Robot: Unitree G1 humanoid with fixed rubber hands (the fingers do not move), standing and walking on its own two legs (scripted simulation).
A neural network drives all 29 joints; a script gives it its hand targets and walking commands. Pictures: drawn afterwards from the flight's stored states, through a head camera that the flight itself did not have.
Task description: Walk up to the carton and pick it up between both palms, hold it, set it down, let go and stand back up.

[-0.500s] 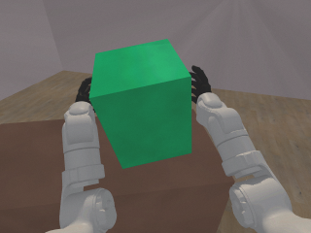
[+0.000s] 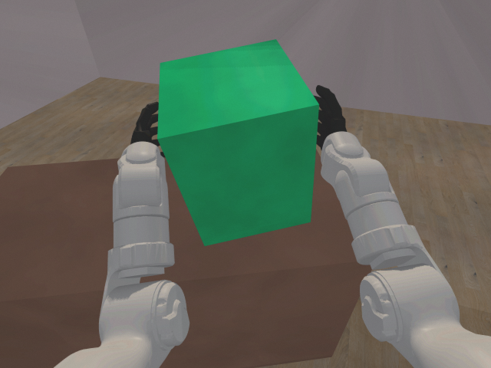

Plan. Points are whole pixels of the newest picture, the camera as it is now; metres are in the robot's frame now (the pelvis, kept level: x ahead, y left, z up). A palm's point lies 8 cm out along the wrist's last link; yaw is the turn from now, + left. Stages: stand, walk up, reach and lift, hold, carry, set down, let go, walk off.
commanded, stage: hold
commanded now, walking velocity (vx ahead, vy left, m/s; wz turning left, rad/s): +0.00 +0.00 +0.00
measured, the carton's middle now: (239, 146) +0.43 +0.01 +0.20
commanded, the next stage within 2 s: none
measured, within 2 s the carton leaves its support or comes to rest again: neither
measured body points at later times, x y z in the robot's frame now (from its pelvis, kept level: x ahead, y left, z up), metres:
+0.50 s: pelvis +0.03 -0.01 +0.00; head -0.06 +0.02 +0.44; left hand +0.39 +0.16 +0.24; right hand +0.39 -0.13 +0.25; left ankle +0.03 +0.12 -0.75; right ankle +0.04 -0.12 -0.75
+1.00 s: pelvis +0.01 -0.01 +0.00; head -0.05 +0.02 +0.45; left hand +0.40 +0.16 +0.22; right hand +0.40 -0.13 +0.24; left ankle +0.03 +0.12 -0.75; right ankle +0.04 -0.12 -0.75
